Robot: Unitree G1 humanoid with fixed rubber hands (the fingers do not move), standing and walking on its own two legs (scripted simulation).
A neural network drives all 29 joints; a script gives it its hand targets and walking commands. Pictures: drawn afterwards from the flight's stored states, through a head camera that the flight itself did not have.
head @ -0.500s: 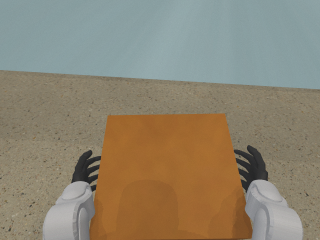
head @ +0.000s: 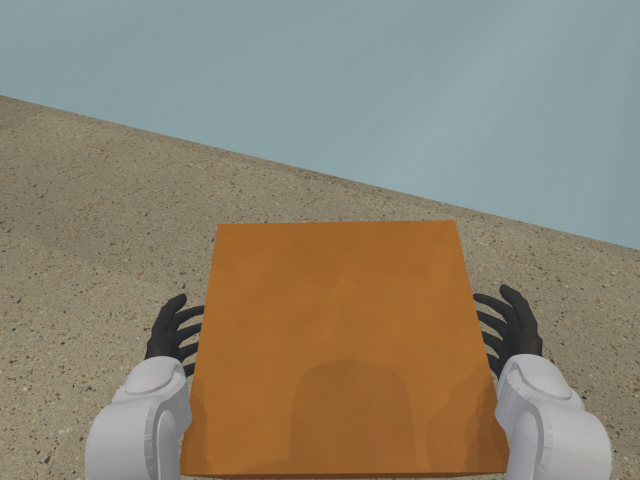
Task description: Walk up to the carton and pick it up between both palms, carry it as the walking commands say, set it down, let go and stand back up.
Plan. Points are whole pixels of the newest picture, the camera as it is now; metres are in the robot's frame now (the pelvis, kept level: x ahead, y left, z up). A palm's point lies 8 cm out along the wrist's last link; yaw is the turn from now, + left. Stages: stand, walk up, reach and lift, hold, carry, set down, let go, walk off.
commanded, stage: carry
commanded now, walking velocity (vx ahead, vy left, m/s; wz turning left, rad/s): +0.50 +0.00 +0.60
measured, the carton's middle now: (337, 355) +0.29 -0.01 +0.02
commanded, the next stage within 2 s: none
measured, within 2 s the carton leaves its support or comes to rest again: neither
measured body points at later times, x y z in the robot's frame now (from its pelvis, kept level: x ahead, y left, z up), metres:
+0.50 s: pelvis +0.29 +0.02 +0.00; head +0.29 +0.03 +0.45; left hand +0.48 +0.26 +0.10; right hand +0.59 -0.09 +0.11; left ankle +0.12 +0.06 -0.73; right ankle +0.46 -0.05 -0.72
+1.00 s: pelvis +0.46 +0.07 +0.00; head +0.43 +0.07 +0.45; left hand +0.64 +0.32 +0.09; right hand +0.76 -0.03 +0.11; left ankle +0.41 +0.17 -0.73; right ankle +0.46 -0.04 -0.73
